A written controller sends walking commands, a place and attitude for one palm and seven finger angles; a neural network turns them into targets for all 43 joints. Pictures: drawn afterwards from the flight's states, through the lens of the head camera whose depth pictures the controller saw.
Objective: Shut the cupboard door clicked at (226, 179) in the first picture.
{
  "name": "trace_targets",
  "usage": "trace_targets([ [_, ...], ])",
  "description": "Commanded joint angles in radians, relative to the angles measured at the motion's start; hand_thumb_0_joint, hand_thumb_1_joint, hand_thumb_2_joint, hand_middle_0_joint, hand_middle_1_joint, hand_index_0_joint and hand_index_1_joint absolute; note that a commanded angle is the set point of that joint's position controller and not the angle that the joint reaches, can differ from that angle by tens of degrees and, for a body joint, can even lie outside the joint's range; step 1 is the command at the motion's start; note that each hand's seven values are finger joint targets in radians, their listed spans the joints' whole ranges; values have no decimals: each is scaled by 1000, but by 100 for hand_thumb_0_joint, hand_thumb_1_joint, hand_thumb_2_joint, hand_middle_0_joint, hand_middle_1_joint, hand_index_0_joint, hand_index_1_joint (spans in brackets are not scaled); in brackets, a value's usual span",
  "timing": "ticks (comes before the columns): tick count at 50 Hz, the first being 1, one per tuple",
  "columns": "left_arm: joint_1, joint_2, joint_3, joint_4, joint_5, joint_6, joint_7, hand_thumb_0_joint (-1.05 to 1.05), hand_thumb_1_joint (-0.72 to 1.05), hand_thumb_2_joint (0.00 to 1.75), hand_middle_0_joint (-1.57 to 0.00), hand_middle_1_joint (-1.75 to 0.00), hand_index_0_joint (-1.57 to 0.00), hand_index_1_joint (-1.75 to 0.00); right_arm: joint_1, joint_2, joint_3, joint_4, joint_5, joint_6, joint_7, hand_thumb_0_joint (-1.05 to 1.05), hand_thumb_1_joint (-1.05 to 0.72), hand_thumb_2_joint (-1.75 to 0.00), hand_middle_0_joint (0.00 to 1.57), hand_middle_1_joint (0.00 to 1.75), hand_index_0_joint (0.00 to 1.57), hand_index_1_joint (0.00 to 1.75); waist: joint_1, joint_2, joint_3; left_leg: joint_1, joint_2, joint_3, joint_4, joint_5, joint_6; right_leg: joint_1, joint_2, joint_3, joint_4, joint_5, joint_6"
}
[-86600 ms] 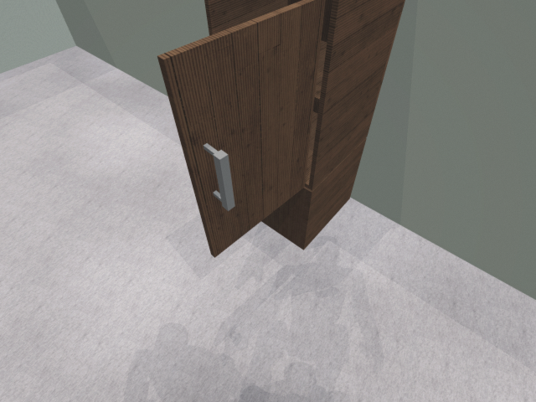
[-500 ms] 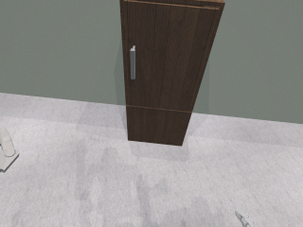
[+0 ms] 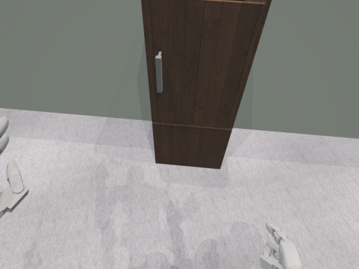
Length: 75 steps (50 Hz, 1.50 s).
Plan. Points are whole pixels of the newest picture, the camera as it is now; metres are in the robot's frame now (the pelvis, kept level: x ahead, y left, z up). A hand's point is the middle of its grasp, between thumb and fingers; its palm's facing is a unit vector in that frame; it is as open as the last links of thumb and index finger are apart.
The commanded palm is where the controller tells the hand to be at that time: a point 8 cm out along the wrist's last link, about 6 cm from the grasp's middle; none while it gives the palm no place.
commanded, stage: let the arm hang, fingers relaxed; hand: left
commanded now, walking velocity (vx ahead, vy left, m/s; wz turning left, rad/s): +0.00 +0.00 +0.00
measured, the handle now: (159, 72) +0.85 +0.12 -0.02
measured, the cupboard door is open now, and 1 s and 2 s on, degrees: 0 0 0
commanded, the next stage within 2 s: look to check the result in 1.20 s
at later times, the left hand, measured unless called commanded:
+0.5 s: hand out of the picture -0.04 +0.20 -0.18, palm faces +0.02 -0.98 -0.18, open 7.1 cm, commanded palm none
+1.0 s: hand out of the picture -0.02 +0.22 -0.16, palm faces +0.03 -0.97 -0.24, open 7.4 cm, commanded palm none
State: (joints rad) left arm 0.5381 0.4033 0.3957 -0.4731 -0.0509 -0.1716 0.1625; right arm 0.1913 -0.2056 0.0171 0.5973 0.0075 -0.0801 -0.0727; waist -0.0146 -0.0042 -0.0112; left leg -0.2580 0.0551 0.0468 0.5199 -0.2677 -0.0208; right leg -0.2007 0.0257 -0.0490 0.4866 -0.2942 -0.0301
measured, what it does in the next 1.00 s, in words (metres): stands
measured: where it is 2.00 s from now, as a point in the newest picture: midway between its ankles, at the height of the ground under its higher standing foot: outside the picture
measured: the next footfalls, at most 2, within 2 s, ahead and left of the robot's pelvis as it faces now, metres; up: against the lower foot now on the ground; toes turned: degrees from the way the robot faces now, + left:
none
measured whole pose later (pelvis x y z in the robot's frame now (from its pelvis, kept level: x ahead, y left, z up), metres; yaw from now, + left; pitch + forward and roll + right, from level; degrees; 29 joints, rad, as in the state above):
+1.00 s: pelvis -0.04 +0.02 +0.01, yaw +1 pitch -2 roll +0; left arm 0.24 0.21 0.02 1.11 0.02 0.00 0.01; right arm 0.25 -0.20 -0.01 1.10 -0.02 0.00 -0.02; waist 0.00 0.02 0.02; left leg -0.23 0.01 0.06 0.42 -0.16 0.02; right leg -0.19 -0.02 -0.04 0.43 -0.21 0.00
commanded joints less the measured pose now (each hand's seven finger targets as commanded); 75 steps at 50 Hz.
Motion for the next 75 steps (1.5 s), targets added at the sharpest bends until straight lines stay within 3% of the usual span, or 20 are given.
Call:
trace_targets([
  [1,27,192,159,-185,-6,-58,26,0,90,90,-20,-30,-20,-30,-55,-107,-46,-145,5,-31,-11,0,-90,-90,20,30,20,30,4,60,-107,-2,40,-46,-66,259,26,77,-100,110,-71,352,11],
  [4,10,188,154,-186,-7,-60,27,0,90,90,-20,-30,-20,-30,-53,-115,-48,-147,5,-30,-13,0,-90,-90,20,30,20,30,5,86,-103,-2,42,-54,-88,244,28,70,-88,101,-75,317,16],
  [5,-93,-9,-327,546,58,54,-110,0,90,90,-20,-30,-20,-30,-152,-226,-78,41,16,-105,78,0,-90,-90,20,30,20,30,-27,87,-2,-7,72,-54,24,398,23,-93,-134,22,36,373,-1],
  [6,-121,17,-286,569,68,146,-150,0,90,90,-20,-30,-20,-30,-87,-286,-94,53,4,-44,86,0,-90,-90,20,30,20,30,-3,111,-45,-16,84,-62,-7,369,29,-87,-147,73,19,302,1],
  [7,-142,6,-288,608,78,162,-160,0,90,90,-20,-30,-20,-30,-56,-264,-90,55,-6,-16,83,0,-90,-90,20,30,20,30,4,74,-60,-45,90,-82,-13,321,49,-80,-120,49,42,221,-1],
  [9,-202,21,-301,714,77,164,-169,0,90,90,-20,-30,-20,-30,-69,-262,-69,60,-13,14,80,0,-90,-90,20,30,20,30,20,-37,-42,-102,90,-129,-34,237,74,-60,-105,53,46,127,-5],
  [10,-229,34,-307,780,80,160,-169,0,90,90,-20,-30,-20,-30,-67,-259,-65,72,-18,23,80,0,-90,-90,20,30,20,30,20,-99,-54,-85,77,-136,-31,227,70,-52,-112,75,27,119,-15],
  [13,-291,43,-330,980,81,165,-163,0,90,90,-20,-30,-20,-30,-45,-231,-50,132,-29,59,80,0,-90,-90,20,30,20,30,2,-168,-32,-20,22,-111,-10,116,54,-111,-170,151,-77,25,-44],
  [14,-312,38,-341,1039,79,170,-159,0,90,90,-20,-30,-20,-30,-32,-214,-44,155,-31,71,80,0,-90,-90,20,30,20,30,-6,-164,-20,4,9,-98,-9,97,46,-134,-179,157,-103,-11,-48],
  [15,-321,30,-350,1095,78,175,-155,0,90,90,-20,-30,-20,-30,-17,-204,-37,180,-33,79,79,0,-90,-90,20,30,20,30,-10,-123,-20,28,7,-98,-20,101,42,-142,-173,155,-112,-42,-48],
  [19,-286,-20,-364,1289,70,178,-151,0,90,90,-20,-30,-20,-30,-6,-160,-25,276,-33,83,68,0,-90,-90,20,30,20,30,10,90,0,-13,35,-122,-140,41,44,-53,-124,129,-108,-30,-15],
  [23,-239,-51,-352,1416,68,173,-148,0,90,90,-20,-30,-20,-30,43,-131,-33,351,-31,84,54,0,-90,-90,20,30,20,30,16,141,9,-28,32,-114,-173,-48,43,-6,-122,124,-149,-26,-26],
  [26,-225,-56,-354,1481,67,167,-147,0,90,90,-20,-30,-20,-30,82,-131,-42,395,-25,82,48,0,-90,-90,20,30,20,30,13,69,16,3,40,-112,-173,-24,47,-12,-127,118,-176,-19,-29],
  [31,-208,-68,-355,1547,67,169,-144,0,90,90,-20,-30,-20,-30,129,-121,-49,447,-23,82,42,0,-90,-90,20,30,20,30,9,38,73,6,49,-119,-202,-55,54,-44,-121,101,-184,-45,-27],
  [37,-194,-69,-352,1569,71,172,-141,0,90,90,-20,-30,-20,-30,149,-119,-58,467,-26,85,42,0,-90,-90,20,30,20,30,11,-15,93,-6,48,-120,-217,-113,60,-70,-118,105,-185,-107,-22],
  [48,-245,-44,-347,1557,73,163,-142,0,90,90,-20,-30,-20,-30,86,-140,-60,463,-25,70,47,0,-90,-90,20,30,20,30,16,24,96,5,51,-130,-244,-55,57,-45,-123,107,-173,-12,-16],
  [55,-296,-6,-344,1544,72,152,-144,0,90,90,-20,-30,-20,-30,41,-176,-60,459,-21,63,50,0,-90,-90,20,30,20,30,13,9,64,59,53,-112,-225,83,50,-12,-134,109,-188,69,-15],
  [60,-328,18,-341,1541,70,148,-147,0,90,90,-20,-30,-20,-30,2,-208,-59,457,-21,59,50,0,-90,-90,20,30,20,30,16,27,41,81,58,-114,-230,126,48,21,-137,111,-196,104,-16],
  [75,-382,82,-343,1549,66,141,-151,0,90,90,-20,-30,-20,-30,-63,-272,-57,464,-18,60,54,0,-90,-90,20,30,20,30,13,3,4,148,70,-107,-237,199,42,63,-152,115,-230,184,-17],
])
